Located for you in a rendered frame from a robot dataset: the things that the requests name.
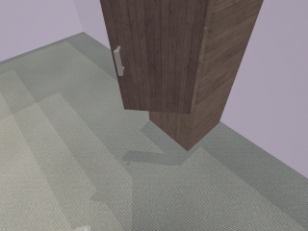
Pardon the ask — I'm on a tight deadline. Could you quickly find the cupboard door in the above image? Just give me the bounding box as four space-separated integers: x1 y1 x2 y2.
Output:
99 0 209 115

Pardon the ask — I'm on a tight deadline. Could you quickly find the handle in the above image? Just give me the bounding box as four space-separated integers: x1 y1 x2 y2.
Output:
114 45 124 76

